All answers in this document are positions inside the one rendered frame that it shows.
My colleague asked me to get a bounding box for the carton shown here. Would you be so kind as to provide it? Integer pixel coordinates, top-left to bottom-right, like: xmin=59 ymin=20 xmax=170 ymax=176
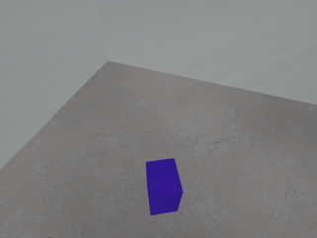
xmin=146 ymin=158 xmax=183 ymax=216

